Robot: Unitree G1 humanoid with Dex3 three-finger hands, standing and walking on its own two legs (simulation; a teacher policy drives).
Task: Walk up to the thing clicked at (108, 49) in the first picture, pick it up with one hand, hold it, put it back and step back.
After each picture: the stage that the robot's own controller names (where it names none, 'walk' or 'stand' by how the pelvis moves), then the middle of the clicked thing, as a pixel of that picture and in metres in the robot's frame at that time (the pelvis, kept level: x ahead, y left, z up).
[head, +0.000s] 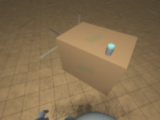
stand; (109, 50) +0.73 -0.20 -0.02
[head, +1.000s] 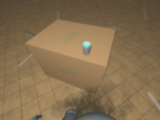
walk; (86, 48) +0.64 +0.08 +0.01
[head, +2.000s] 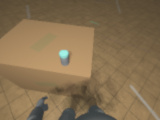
stand; (64, 58) +0.46 +0.21 +0.02
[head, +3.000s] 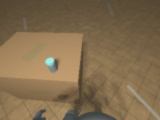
walk; (51, 65) +0.43 +0.31 +0.00
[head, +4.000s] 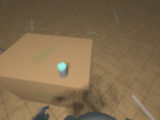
stand; (62, 70) +0.40 +0.22 -0.02
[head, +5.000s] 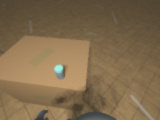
stand; (59, 72) +0.40 +0.24 -0.03
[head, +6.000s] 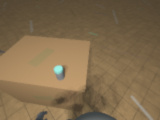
stand; (59, 73) +0.39 +0.24 -0.03
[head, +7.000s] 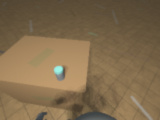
stand; (59, 73) +0.38 +0.24 -0.03
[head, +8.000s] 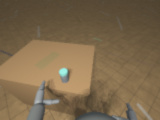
rise first; (64, 75) +0.38 +0.22 -0.02
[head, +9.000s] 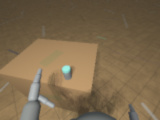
go down; (67, 72) +0.41 +0.21 -0.02
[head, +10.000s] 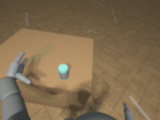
go down; (63, 72) +0.38 +0.18 +0.00
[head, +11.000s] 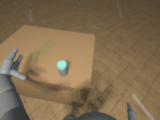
approach; (62, 68) +0.39 +0.20 +0.01
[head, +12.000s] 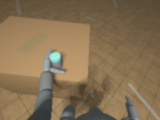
close; (56, 61) +0.42 +0.21 +0.05
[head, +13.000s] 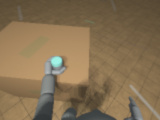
lift; (58, 66) +0.39 +0.20 +0.05
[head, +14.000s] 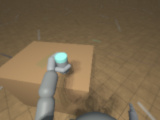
lift; (62, 63) +0.33 +0.17 +0.19
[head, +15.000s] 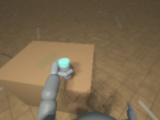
hold; (65, 68) +0.33 +0.16 +0.15
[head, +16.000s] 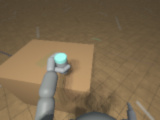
hold; (62, 64) +0.33 +0.18 +0.18
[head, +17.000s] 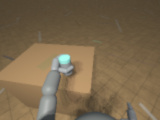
hold; (66, 65) +0.33 +0.15 +0.18
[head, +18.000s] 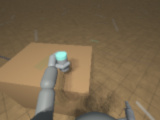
crouch; (62, 61) +0.37 +0.18 +0.17
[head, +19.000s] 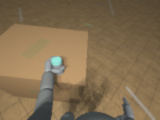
lower; (57, 66) +0.40 +0.20 +0.04
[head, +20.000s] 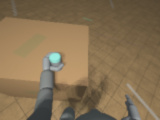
lower; (56, 62) +0.41 +0.21 +0.05
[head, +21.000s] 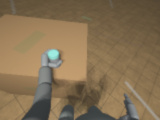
lower; (54, 59) +0.43 +0.21 +0.05
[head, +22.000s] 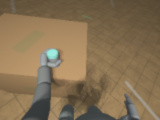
lower; (54, 58) +0.43 +0.22 +0.05
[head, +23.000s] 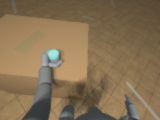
loosen; (55, 59) +0.43 +0.21 +0.05
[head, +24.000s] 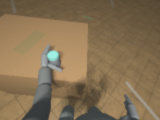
withdraw; (54, 60) +0.42 +0.21 +0.05
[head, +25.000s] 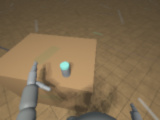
sink last; (65, 69) +0.40 +0.20 +0.01
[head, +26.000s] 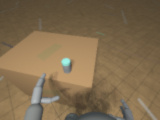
stand; (66, 66) +0.43 +0.21 +0.01
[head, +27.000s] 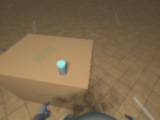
stand; (62, 68) +0.42 +0.22 +0.01
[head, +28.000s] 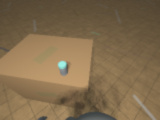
stand; (63, 68) +0.43 +0.23 -0.02
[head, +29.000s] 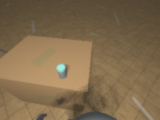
stand; (62, 71) +0.40 +0.23 -0.03
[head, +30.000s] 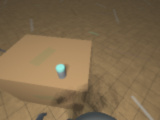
stand; (61, 71) +0.40 +0.23 -0.03
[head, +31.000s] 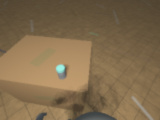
stand; (61, 72) +0.40 +0.23 -0.03
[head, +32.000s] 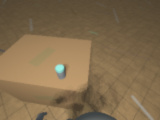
stand; (60, 72) +0.39 +0.23 -0.03
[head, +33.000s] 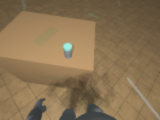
walk; (68, 51) +0.53 +0.19 -0.02
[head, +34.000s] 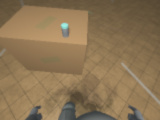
walk; (65, 30) +0.77 +0.29 +0.00
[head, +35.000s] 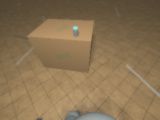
stand; (75, 31) +1.05 +0.26 -0.01
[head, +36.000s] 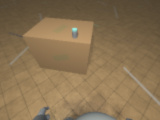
stand; (74, 33) +1.00 +0.22 -0.02
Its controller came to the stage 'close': yes
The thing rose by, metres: 0.21
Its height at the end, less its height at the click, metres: +0.00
